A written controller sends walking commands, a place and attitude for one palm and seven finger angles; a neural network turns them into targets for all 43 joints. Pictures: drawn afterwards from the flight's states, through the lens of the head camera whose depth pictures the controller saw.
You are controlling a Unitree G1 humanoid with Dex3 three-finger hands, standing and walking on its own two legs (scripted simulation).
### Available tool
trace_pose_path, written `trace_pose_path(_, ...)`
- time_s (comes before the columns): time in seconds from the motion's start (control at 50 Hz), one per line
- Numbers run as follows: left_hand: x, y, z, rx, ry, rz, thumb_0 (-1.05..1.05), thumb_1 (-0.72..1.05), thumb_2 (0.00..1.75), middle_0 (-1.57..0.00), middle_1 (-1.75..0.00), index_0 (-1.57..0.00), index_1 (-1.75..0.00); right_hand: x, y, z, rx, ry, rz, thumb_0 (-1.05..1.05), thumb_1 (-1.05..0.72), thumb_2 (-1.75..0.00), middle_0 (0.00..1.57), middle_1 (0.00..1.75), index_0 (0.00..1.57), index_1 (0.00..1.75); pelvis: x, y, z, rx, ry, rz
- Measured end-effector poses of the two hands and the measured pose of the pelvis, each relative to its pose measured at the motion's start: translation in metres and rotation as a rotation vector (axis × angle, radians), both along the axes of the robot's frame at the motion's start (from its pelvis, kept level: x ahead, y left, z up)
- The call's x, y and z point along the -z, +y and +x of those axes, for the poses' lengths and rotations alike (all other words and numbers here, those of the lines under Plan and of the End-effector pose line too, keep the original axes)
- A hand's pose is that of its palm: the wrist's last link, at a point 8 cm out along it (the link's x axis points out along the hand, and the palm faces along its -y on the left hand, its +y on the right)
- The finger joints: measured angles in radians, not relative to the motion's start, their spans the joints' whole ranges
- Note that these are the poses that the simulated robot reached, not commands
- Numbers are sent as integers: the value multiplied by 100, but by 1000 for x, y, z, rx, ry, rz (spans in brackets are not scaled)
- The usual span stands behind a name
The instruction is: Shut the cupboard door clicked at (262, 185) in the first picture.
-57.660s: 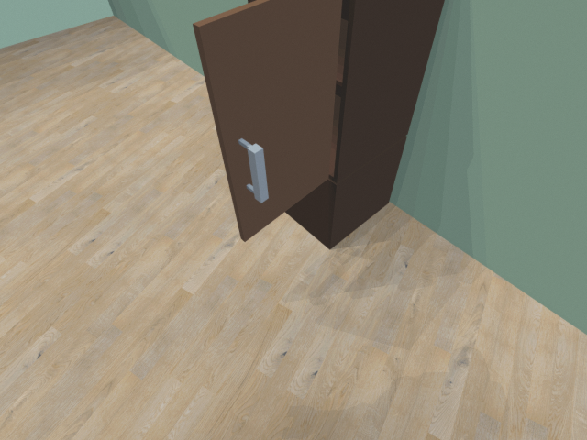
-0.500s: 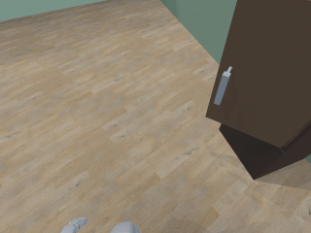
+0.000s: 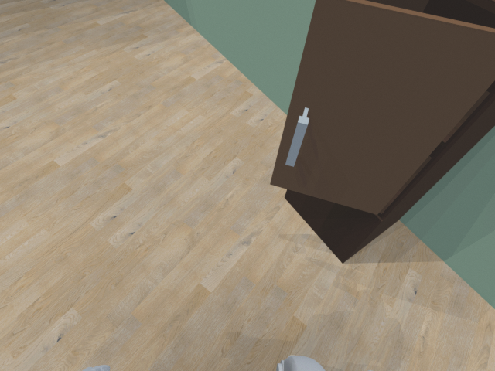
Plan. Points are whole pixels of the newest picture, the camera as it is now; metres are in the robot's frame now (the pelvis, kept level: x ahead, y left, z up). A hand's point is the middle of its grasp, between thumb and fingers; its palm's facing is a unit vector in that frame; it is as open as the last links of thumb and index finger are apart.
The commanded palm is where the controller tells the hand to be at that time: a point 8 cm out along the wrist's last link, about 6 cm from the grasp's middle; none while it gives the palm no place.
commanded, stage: turn to face it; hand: left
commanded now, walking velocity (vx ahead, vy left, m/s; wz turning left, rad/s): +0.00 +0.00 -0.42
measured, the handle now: (297, 137) +0.67 -0.08 -0.08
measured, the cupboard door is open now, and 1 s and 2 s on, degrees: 39 39 39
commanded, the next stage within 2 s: take the last steps up to it in 0.30 s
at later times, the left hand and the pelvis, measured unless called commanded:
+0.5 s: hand (171, 369) +0.14 +0.14 -0.17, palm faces -0.16 -0.97 -0.20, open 7.4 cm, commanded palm none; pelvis +0.02 -0.03 -0.01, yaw -10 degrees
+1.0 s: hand (221, 301) +0.26 +0.07 -0.18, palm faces -0.38 -0.91 -0.18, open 7.4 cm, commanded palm none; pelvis +0.11 -0.09 -0.01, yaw -19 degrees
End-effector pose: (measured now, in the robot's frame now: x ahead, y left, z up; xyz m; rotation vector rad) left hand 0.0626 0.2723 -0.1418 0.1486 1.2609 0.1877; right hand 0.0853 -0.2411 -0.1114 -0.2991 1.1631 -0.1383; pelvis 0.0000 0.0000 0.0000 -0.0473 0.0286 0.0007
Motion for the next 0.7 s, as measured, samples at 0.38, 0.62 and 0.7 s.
trace_pose_path(0.38,-17,-85,78,239,-85,38,0,90,90,-20,-30,-20,-30,38,-57,-82,292,139,71,0,-91,-90,20,30,20,30,7,-35,15,155,-17,43)
trace_pose_path(0.62,22,-67,78,246,25,-62,1,90,90,-20,-30,-20,-30,19,-21,-53,303,31,27,0,-91,-90,20,30,20,30,14,-15,44,228,-16,17)
trace_pose_path(0.7,13,-65,96,285,52,-67,1,90,90,-20,-30,-20,-30,7,-12,-70,348,78,25,0,-90,-90,20,30,20,30,2,-18,58,250,-11,7)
